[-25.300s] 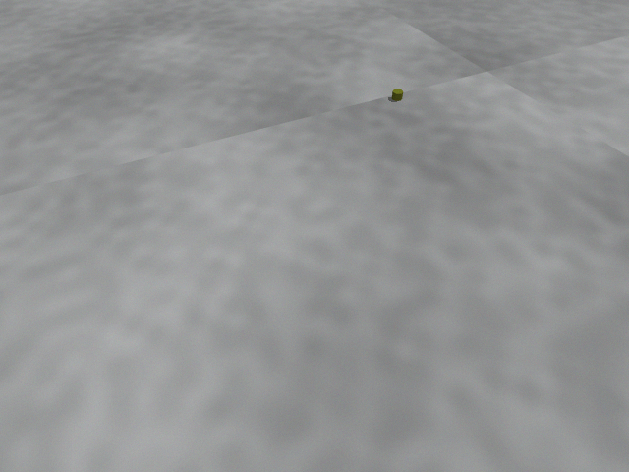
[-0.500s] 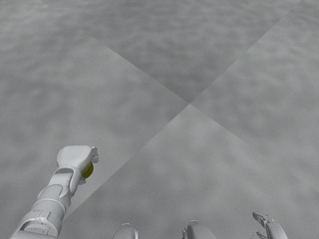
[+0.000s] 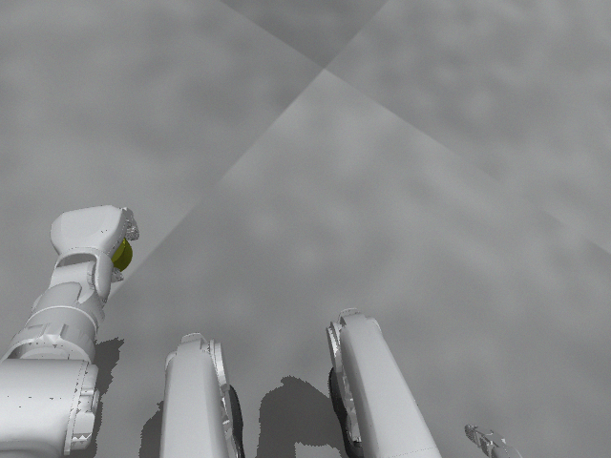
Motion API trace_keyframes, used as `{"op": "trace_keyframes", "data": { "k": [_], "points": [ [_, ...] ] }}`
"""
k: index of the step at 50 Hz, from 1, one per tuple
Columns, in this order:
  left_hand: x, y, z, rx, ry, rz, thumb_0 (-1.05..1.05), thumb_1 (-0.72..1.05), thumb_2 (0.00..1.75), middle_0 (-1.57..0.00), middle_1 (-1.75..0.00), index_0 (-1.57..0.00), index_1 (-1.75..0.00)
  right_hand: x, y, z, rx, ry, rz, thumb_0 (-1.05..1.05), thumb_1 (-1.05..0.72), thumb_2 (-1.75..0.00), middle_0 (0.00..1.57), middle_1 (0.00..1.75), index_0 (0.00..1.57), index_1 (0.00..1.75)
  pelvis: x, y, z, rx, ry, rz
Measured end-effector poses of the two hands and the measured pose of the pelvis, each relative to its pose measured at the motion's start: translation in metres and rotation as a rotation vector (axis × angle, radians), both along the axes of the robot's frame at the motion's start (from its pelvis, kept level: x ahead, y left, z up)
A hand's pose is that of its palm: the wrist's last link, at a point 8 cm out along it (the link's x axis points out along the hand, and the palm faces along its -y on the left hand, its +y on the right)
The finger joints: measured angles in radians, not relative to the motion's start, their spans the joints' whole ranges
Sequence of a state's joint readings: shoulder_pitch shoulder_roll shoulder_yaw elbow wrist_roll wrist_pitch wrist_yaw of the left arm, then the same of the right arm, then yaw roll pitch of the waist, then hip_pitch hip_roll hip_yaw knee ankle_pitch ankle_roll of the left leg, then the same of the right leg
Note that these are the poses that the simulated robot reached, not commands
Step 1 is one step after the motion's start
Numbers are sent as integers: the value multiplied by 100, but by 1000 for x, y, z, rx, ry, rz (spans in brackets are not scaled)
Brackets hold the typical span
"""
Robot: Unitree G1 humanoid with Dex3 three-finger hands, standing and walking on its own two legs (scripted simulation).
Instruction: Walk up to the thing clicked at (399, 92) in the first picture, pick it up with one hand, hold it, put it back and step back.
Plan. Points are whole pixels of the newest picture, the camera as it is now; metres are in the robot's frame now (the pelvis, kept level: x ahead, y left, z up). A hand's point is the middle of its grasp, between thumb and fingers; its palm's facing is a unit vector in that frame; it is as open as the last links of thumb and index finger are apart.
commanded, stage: crouch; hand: left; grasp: from above
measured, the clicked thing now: (105, 250) +0.44 +0.25 -0.16
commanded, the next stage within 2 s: lower in 1.16 s
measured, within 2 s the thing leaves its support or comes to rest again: neither
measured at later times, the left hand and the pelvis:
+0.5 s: hand (130, 257) +0.46 +0.25 -0.27, palm faces -0.45 -0.04 -0.89, open 7.9 cm; pelvis -0.01 -0.01 -0.11, yaw -2 degrees
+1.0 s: hand (138, 260) +0.47 +0.25 -0.33, palm faces -0.44 -0.04 -0.90, open 7.9 cm; pelvis -0.02 -0.01 -0.18, yaw -4 degrees
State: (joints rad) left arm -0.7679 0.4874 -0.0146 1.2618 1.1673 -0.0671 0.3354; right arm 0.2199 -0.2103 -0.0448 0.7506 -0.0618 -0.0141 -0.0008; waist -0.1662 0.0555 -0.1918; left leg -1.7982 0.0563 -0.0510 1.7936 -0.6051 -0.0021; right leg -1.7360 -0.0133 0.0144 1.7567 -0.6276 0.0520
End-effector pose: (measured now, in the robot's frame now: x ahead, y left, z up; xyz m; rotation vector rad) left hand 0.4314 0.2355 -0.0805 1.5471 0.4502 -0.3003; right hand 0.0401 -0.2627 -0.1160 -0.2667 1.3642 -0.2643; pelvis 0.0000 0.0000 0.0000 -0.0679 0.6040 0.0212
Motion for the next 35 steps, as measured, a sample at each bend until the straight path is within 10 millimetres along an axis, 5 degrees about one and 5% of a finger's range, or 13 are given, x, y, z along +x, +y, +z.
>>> {"op": "trace_keyframes", "data": {
  "k": [13,35],
  "points": [
    [19,8,-95,-19,-40,-15,-1,21,35,-71,-54,-89,-52,18,-12,-65,-25,11,114,0,-90,-90,21,30,20,30,-5,-3,-76,-27,50,0],
    [41,9,-165,-33,8,10,-2,21,37,-71,-53,-89,-52,-20,-19,-126,8,108,102,0,-91,-90,21,30,20,30,-11,-9,-143,-33,20,-28]
  ]
}}
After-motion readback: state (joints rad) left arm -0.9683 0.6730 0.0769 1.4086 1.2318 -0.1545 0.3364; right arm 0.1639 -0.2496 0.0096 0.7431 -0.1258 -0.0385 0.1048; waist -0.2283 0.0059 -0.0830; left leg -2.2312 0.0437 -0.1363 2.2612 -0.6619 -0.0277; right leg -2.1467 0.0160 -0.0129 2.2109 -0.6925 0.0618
